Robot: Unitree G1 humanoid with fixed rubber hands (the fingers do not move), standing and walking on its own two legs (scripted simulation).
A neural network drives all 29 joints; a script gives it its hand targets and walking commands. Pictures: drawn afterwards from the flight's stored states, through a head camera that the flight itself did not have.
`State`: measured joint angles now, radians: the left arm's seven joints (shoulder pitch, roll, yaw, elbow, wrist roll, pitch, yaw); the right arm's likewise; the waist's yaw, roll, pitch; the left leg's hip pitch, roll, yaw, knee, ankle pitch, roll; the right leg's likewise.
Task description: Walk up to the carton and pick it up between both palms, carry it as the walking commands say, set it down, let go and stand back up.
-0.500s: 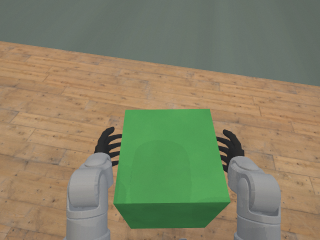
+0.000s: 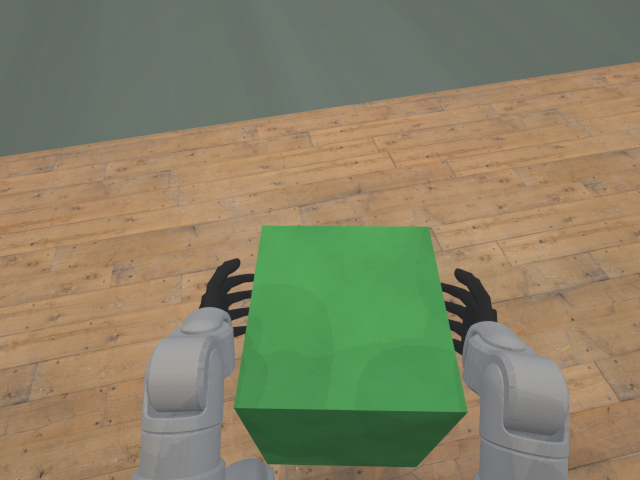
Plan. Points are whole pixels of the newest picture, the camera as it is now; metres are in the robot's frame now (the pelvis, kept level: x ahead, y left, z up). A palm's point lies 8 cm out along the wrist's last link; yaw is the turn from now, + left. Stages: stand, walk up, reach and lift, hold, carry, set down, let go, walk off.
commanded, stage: carry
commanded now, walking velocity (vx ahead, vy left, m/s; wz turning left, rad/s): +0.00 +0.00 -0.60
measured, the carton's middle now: (343, 352) +0.27 -0.02 -0.01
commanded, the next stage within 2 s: none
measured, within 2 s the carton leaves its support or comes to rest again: neither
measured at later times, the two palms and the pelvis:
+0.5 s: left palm (228, 367) +0.22 +0.10 +0.09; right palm (539, 428) +0.16 -0.18 +0.09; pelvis -0.07 +0.01 +0.01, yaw -13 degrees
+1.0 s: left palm (425, 422) +0.17 -0.09 +0.06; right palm out of the picture +0.00 -0.33 +0.06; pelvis -0.14 -0.05 +0.00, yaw -33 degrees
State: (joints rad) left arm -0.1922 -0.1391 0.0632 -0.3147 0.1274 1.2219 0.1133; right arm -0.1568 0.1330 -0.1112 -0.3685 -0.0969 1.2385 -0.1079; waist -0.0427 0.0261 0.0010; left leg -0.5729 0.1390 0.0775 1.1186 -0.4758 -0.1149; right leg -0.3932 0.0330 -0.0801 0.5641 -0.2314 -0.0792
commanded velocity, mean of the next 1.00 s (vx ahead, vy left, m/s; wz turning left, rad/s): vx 0.00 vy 0.00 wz -0.60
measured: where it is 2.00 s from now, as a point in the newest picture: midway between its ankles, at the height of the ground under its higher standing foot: outside the picture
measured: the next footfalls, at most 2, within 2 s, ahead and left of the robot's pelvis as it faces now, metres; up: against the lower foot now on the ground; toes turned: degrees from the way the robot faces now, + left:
left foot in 0.38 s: -0.04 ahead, +0.11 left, +0.00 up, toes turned -3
right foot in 0.78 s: -0.08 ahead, -0.15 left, +0.00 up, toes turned -34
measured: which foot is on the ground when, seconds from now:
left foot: up 0.00-0.36, down 0.38-0.78, up 0.80-1.00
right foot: down 0.00-0.40, up 0.42-0.76, down 0.78-1.00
